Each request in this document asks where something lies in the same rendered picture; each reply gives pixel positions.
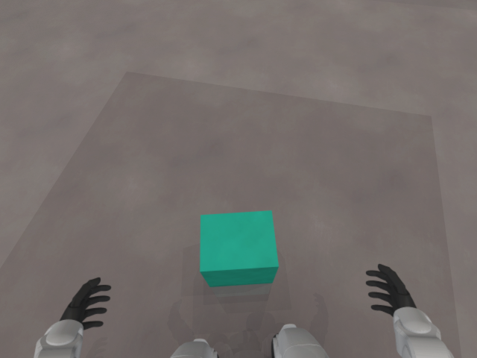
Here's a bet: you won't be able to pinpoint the robot left hand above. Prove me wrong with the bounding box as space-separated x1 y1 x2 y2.
60 277 111 330

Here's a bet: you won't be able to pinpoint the robot left forearm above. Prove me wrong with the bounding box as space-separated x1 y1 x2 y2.
34 319 83 358

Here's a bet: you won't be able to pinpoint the carton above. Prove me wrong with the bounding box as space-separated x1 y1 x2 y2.
200 210 279 287

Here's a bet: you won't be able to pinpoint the left robot thigh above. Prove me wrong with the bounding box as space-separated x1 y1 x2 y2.
170 342 217 358

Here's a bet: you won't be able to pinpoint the robot right hand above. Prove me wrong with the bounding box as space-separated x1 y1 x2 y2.
366 264 416 317

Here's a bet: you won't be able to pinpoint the right robot shin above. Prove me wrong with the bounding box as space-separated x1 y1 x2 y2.
279 324 296 333

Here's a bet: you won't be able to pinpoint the robot right forearm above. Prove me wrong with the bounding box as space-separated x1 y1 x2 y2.
393 307 454 358

